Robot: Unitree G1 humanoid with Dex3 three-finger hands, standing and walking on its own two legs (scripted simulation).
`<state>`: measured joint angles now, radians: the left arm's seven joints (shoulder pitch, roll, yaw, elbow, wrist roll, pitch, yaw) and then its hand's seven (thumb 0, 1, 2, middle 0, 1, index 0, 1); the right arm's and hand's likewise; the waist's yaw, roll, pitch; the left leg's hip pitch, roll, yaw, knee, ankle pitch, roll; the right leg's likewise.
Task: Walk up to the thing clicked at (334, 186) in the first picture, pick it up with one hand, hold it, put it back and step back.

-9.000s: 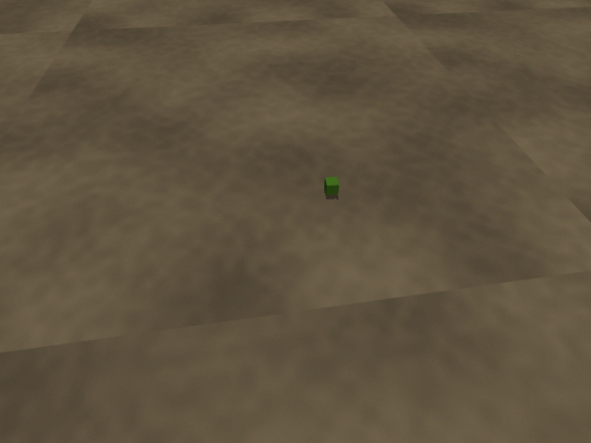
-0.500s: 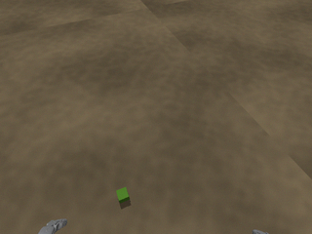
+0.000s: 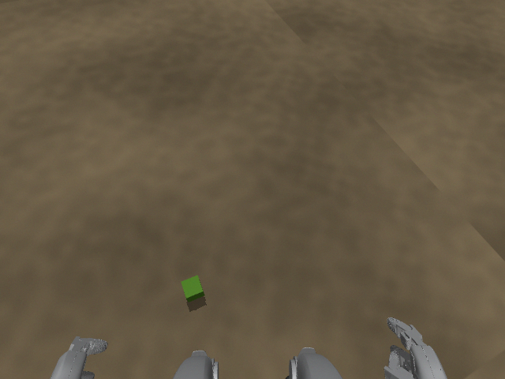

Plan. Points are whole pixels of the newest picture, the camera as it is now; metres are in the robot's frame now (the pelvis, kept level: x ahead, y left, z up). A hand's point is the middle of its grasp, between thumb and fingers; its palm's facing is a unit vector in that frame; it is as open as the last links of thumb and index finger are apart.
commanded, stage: rise first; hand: left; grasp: from above
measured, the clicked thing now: (193, 288) +0.43 +0.19 -0.68
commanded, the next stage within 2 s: none
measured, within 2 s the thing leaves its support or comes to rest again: neither
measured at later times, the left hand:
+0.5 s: hand (130, 343) +0.22 +0.27 -0.33, palm faces -0.39 -0.46 -0.80, open 13.9 cm
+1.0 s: hand (151, 307) +0.33 +0.27 -0.46, palm faces -0.35 -0.15 -0.93, open 13.7 cm
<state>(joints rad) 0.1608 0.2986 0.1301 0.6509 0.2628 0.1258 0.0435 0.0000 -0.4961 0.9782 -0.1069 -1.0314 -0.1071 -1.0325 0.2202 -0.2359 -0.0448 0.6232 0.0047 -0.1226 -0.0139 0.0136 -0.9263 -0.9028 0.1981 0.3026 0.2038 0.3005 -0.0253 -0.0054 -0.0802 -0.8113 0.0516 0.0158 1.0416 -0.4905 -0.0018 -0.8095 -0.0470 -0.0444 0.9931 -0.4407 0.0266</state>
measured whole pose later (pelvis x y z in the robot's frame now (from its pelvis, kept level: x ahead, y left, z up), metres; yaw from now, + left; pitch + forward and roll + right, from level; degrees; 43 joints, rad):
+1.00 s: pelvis -0.08 -0.01 -0.30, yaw -3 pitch +35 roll -4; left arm -0.77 0.52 0.14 1.38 1.02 0.06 0.55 0.00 -0.48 0.96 -0.10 -1.08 -0.12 -1.06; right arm 0.13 -0.24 -0.02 0.85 -0.11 -0.16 0.08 0.01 -0.89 -0.89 0.20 0.30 0.20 0.30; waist -0.16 0.01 -0.14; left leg -2.10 0.05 -0.07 2.16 -0.67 0.00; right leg -2.09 -0.05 -0.04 2.09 -0.61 0.01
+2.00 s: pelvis -0.08 -0.01 -0.38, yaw -5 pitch +35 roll -6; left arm -1.02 0.65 0.23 1.61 1.04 0.06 0.55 0.00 -0.49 0.94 -0.12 -1.06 -0.14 -1.04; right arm 0.16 -0.29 0.03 0.84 -0.17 -0.22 0.25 0.01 -0.91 -0.90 0.19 0.30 0.20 0.30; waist -0.26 0.01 -0.03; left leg -2.31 0.04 -0.11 2.41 -0.71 0.00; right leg -2.29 -0.05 -0.05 2.31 -0.63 0.02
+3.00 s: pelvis -0.08 +0.00 -0.38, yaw -6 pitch +34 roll -7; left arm -1.05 0.69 0.27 1.67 1.06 0.07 0.59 0.00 -0.42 0.89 -0.24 -0.92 -0.23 -0.93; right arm 0.20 -0.31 0.05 0.86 -0.20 -0.25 0.33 0.00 -0.91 -0.90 0.19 0.30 0.20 0.30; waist -0.30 0.02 -0.01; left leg -2.33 0.03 -0.13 2.44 -0.71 -0.01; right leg -2.30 -0.04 -0.07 2.33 -0.62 0.02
